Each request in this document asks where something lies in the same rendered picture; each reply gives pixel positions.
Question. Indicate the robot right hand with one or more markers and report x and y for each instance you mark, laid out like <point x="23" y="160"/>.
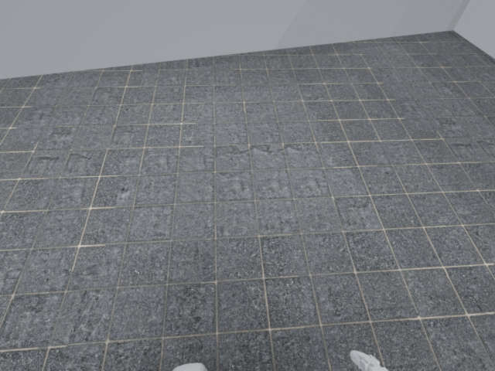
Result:
<point x="366" y="362"/>

